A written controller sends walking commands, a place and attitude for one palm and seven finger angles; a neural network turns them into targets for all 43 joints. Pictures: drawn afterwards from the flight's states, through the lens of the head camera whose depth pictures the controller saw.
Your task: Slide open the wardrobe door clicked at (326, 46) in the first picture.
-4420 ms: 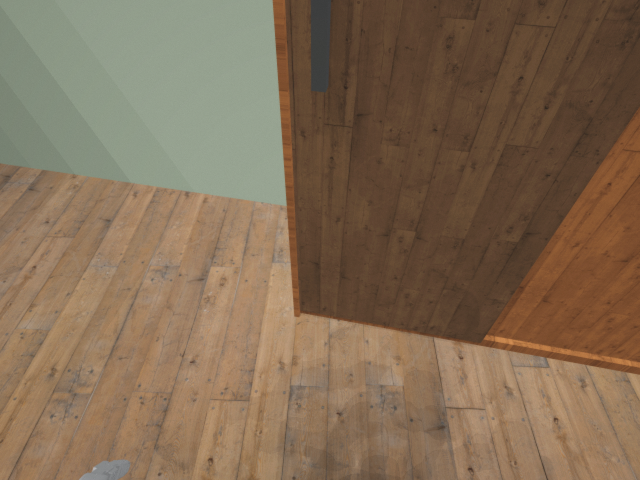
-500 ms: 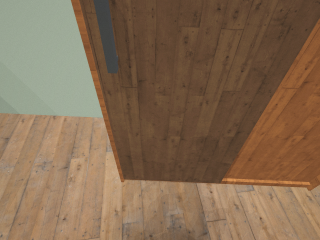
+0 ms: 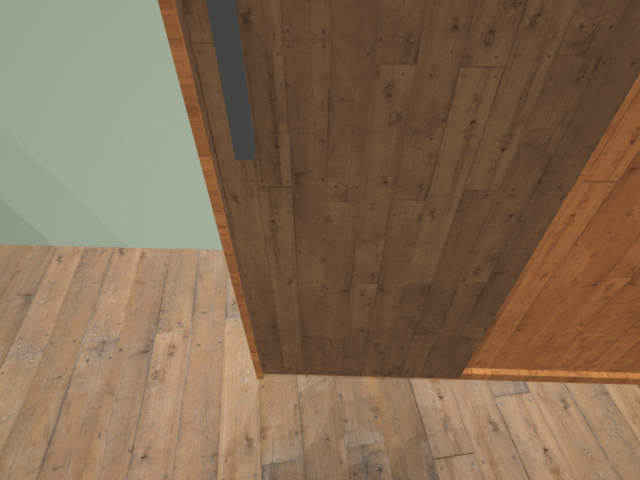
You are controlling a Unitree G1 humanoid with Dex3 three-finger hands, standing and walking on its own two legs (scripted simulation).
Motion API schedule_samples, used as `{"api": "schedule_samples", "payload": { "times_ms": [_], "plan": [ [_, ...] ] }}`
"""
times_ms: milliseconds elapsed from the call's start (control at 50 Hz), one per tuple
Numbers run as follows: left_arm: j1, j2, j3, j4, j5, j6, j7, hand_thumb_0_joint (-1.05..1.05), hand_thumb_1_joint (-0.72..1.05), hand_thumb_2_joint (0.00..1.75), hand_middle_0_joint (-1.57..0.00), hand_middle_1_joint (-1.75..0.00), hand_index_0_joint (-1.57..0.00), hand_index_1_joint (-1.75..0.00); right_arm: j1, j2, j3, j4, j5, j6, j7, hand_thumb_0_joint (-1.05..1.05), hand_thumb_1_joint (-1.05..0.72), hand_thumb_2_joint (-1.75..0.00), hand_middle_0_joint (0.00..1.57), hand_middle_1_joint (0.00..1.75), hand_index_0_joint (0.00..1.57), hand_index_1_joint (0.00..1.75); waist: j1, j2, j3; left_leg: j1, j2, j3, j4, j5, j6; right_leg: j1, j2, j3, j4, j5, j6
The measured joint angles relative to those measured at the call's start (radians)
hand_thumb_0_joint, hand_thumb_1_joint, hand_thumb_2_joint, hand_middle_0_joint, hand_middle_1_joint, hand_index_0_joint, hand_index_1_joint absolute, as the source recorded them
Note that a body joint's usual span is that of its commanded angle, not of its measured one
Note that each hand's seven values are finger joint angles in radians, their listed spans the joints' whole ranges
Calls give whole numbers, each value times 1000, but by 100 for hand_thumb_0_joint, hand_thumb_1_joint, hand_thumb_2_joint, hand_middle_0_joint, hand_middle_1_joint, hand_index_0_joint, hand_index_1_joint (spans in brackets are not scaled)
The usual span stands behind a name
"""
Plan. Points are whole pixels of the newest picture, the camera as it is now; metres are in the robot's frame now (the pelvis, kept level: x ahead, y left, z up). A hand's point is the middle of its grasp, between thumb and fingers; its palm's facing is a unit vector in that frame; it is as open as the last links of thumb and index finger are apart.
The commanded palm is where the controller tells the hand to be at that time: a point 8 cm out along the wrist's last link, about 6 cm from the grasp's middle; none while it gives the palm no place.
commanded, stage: come to a stop and stand still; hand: left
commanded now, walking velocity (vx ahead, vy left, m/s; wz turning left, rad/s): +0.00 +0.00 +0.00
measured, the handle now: (237, 77) +0.55 +0.15 +0.26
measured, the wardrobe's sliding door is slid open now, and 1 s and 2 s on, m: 0.00 0.00 0.00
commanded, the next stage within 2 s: look again from close up in 0.08 s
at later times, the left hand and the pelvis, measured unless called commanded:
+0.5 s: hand out of the picture +0.06 +0.19 -0.16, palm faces -0.01 -0.97 -0.25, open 7.4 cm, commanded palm none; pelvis +0.01 -0.02 +0.01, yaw +0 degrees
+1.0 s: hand out of the picture +0.06 +0.18 -0.16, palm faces -0.01 -0.97 -0.24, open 7.4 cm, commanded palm none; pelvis +0.02 -0.03 +0.01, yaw -1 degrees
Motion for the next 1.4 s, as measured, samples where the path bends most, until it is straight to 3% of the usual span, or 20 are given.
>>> {"api": "schedule_samples", "payload": {
  "times_ms": [440,1180,1200,1220,1240,1260,1320,1400],
  "plan": [
    [-71,52,-13,10,-4,5,-15,0,90,90,-20,-30,-20,-30,-111,-67,9,35,5,-6,6,1,-91,-89,20,30,20,30,7,-24,44,52,17,-2,-61,13,-22,46,19,-3,-53,10,-10],
    [-78,46,-11,51,-7,2,-15,0,90,90,-20,-30,-20,-30,-108,-39,16,96,6,-6,1,1,-91,-89,20,30,20,30,10,-34,46,93,37,-7,-111,22,-45,83,40,-10,-96,14,-30],
    [-76,47,-17,42,-4,2,-16,0,90,90,-20,-30,-20,-30,-104,-40,15,82,5,-3,2,1,-91,-89,20,30,20,30,7,-32,51,92,37,-11,-107,21,-45,85,40,-13,-96,13,-30],
    [-34,42,22,-100,-35,54,-25,1,90,90,-20,-30,-20,-30,-81,-41,15,34,12,-15,-4,1,-91,-89,20,30,20,30,5,-32,54,83,36,-15,-98,19,-44,79,39,-17,-89,11,-31],
    [24,38,50,-283,-69,64,-18,1,90,90,-20,-30,-20,-30,-47,-39,16,-21,22,-54,-19,1,-91,-89,20,30,20,30,15,-37,51,78,33,-12,-94,18,-44,66,35,-14,-71,4,-31],
    [74,33,67,-442,-100,42,-1,1,89,90,-20,-31,-21,-31,-24,-38,19,-64,32,-101,-33,1,-91,-89,20,30,20,30,18,-41,43,70,29,-9,-87,15,-44,50,31,-10,-48,-6,-32],
    [113,17,105,-770,-166,-54,16,2,87,89,-20,-32,-20,-32,-3,-38,9,-184,45,-214,-45,1,-91,-89,20,30,20,30,-9,-38,34,8,21,-29,-16,-7,-44,-4,21,-29,28,-42,-33],
    [78,20,173,-930,-232,-293,-101,1,82,86,-20,-36,-21,-36,-43,-35,-21,-292,27,-297,-19,1,-91,-89,20,30,20,30,-17,-41,-43,-167,32,-27,150,-68,-51,-183,26,-21,196,-102,-41]
  ]
}}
